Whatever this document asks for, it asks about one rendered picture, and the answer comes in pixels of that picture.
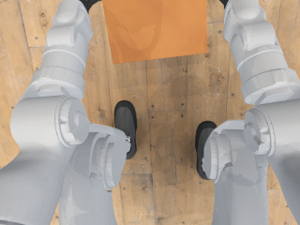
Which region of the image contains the right robot foot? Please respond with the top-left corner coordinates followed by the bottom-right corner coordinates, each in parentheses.
top-left (195, 121), bottom-right (217, 180)

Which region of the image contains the left robot foot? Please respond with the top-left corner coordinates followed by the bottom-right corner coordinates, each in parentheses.
top-left (114, 100), bottom-right (137, 159)

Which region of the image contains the robot foot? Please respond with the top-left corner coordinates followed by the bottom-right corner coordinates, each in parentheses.
top-left (114, 100), bottom-right (137, 159)
top-left (195, 121), bottom-right (217, 180)

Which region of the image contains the carton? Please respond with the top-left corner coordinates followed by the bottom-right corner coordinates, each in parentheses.
top-left (102, 0), bottom-right (208, 64)

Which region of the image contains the robot left forearm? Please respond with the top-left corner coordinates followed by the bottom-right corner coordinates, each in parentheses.
top-left (9, 0), bottom-right (94, 136)

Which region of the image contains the robot right hand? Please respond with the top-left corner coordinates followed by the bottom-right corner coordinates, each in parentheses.
top-left (219, 0), bottom-right (229, 9)

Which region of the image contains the right robot upper arm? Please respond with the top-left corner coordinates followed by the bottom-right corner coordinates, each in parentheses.
top-left (243, 98), bottom-right (300, 225)

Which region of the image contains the robot left hand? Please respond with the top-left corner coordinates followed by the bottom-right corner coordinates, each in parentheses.
top-left (79, 0), bottom-right (102, 14)

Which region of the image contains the robot right forearm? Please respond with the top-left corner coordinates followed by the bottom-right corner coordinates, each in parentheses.
top-left (222, 0), bottom-right (300, 105)

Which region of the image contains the left robot upper arm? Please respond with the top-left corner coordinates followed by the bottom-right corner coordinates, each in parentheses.
top-left (0, 95), bottom-right (90, 225)

